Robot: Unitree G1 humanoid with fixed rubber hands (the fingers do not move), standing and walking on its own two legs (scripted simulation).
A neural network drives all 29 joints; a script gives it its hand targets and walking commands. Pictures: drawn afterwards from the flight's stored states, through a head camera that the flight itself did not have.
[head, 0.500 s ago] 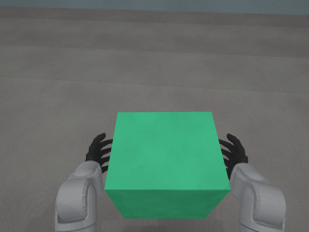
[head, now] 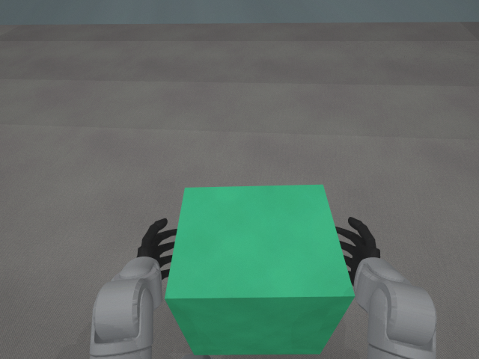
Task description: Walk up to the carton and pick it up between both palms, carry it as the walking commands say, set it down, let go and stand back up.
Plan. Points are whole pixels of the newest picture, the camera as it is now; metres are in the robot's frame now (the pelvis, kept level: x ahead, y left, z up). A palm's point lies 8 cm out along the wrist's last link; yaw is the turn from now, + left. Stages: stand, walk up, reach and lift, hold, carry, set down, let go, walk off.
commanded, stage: carry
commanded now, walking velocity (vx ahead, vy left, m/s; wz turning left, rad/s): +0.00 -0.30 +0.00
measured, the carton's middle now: (255, 274) +0.28 -0.01 -0.02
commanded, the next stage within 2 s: none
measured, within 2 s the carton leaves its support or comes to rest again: neither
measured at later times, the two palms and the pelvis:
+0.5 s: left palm (241, 319) +0.18 +0.01 +0.08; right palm out of the picture +0.18 -0.31 +0.08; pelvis -0.08 -0.15 +0.01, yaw +1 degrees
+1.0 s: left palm out of the picture +0.10 +0.00 +0.09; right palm out of the picture +0.10 -0.32 +0.10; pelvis -0.16 -0.16 +0.01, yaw -1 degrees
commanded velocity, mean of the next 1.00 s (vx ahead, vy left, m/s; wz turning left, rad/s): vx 0.00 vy -0.03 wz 0.00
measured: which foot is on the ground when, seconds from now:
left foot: up 0.00-0.12, down 0.14-0.42, up 0.44-0.68, down 0.70-1.00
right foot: down 0.00-0.16, up 0.18-0.36, down 0.38-1.00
